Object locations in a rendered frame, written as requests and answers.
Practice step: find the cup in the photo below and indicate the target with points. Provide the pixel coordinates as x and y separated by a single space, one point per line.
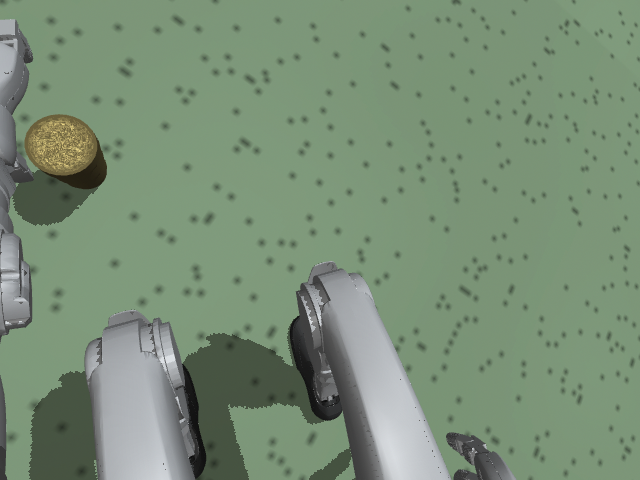
64 147

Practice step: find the left robot arm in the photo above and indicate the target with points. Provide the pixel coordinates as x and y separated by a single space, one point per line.
15 275

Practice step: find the right robot foot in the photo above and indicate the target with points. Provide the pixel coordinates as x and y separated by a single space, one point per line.
325 410

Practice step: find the left robot hand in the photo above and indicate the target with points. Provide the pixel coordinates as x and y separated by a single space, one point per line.
14 76

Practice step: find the right robot hand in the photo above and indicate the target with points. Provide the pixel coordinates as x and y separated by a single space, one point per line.
488 465

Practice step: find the left robot foot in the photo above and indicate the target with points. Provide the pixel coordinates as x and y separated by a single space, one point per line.
198 460

